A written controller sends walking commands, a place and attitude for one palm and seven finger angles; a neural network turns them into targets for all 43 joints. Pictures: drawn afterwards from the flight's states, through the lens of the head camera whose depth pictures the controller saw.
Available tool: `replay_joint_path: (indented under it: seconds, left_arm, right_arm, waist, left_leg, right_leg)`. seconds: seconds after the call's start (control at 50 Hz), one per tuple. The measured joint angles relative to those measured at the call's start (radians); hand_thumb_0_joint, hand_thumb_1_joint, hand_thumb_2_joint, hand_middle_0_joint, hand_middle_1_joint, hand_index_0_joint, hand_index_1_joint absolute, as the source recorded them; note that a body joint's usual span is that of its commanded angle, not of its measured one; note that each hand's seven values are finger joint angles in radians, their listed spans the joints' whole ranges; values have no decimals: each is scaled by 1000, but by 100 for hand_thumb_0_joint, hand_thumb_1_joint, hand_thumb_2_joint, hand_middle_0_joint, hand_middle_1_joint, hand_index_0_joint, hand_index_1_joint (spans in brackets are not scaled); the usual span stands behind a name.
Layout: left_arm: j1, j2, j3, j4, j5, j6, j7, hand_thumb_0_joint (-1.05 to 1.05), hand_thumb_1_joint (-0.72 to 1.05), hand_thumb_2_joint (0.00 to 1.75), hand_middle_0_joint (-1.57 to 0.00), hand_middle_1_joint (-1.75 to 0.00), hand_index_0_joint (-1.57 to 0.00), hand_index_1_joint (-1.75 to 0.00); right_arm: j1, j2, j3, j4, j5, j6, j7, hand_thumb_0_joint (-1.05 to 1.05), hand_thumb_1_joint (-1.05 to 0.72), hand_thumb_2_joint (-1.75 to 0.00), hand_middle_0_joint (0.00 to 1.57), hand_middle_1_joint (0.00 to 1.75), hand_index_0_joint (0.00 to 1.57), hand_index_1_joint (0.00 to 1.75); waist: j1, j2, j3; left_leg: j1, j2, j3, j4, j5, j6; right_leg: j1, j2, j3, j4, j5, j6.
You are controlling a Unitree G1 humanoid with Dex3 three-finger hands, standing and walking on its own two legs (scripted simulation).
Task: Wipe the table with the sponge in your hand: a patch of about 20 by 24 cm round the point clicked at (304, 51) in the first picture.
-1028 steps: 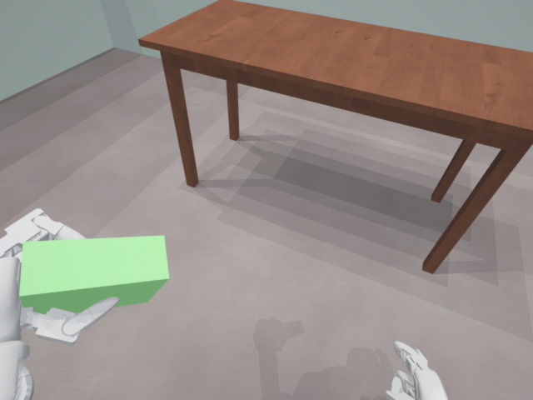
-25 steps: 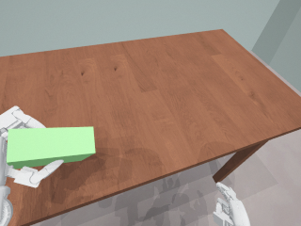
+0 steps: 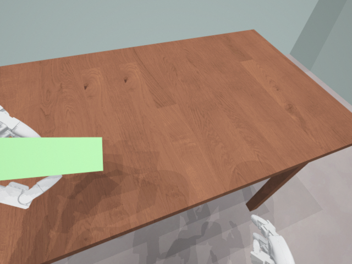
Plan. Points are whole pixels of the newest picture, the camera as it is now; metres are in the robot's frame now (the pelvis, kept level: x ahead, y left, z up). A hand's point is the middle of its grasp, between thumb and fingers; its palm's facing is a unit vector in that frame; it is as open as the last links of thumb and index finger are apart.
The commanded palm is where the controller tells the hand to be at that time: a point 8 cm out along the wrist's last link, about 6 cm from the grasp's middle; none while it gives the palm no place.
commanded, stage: come to a stop and stand still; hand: left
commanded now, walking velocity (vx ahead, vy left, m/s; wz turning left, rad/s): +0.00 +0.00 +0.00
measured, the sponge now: (65, 157) +0.25 +0.21 +0.16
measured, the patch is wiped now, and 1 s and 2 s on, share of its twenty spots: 0.00 0.00 0.00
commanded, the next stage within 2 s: look again from close up in 0.76 s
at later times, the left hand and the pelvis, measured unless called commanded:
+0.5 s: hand (9, 202) +0.18 +0.25 +0.17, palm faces +0.41 -0.84 -0.35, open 9.4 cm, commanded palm +0.12 +0.28 +0.18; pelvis -0.03 -0.01 +0.00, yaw +2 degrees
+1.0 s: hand (3, 218) +0.16 +0.25 +0.16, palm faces +0.39 -0.86 -0.33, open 9.4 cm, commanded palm +0.10 +0.28 +0.18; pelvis -0.05 -0.01 +0.00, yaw +3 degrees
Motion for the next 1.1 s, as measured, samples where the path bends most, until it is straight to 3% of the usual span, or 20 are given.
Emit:
replay_joint_path:
  seconds: [0.08, 0.18, 0.38, 0.52, 0.92, 1.1]
  left_arm:
    - [89, 5, -53, 6, 7, 11, -16, -1, -43, 103, -79, -138, -80, -137]
    - [80, 29, -27, 25, -5, 34, -2, -1, -44, 103, -79, -138, -81, -137]
    - [38, -31, -44, 4, -21, 22, 10, -1, -43, 103, -79, -138, -80, -137]
    - [40, -54, -65, 48, -30, 50, 6, -1, -43, 103, -79, -138, -80, -137]
    - [67, -60, -79, 33, -31, 70, 16, -1, -43, 104, -79, -139, -80, -138]
    - [70, -58, -79, 33, -27, 70, 15, -1, -44, 104, -79, -138, -80, -138]
  right_arm:
    - [-6, -9, -16, 22, -2, 14, -16, 2, -90, -90, 20, 30, 20, 30]
    - [-15, -18, -29, 41, 4, 19, -27, 2, -91, -90, 20, 30, 20, 30]
    - [-53, 9, -26, 27, 21, 11, -26, 2, -91, -90, 20, 30, 20, 30]
    - [-62, 30, -9, 14, 28, 8, -35, 2, -91, -90, 20, 30, 20, 30]
    - [-12, 7, -23, 45, 37, -15, -50, 2, -91, -90, 20, 30, 20, 30]
    - [-18, 18, -15, 37, 35, -14, -52, 2, -91, -90, 20, 30, 20, 30]
  waist:
    - [-6, -10, 21]
    - [10, -15, 46]
    - [36, -6, 36]
    - [31, 9, 20]
    - [7, 6, 8]
    - [12, 13, 2]
  left_leg:
    - [0, -7, -10, -4, 5, 1]
    - [-9, -11, -29, 14, 5, -2]
    - [7, -24, -33, -14, 42, -5]
    - [1, -10, -41, -24, 65, -10]
    - [-1, -4, -50, -26, 87, -9]
    - [6, -10, -48, -39, 94, -6]
  right_leg:
    - [1, -7, -10, 5, -5, 1]
    - [1, -12, -30, 16, -9, -2]
    - [5, -26, -34, 22, 7, -1]
    - [13, -11, -43, -16, 44, -9]
    - [27, -5, -53, -50, 80, -8]
    - [30, -11, -51, -53, 82, -5]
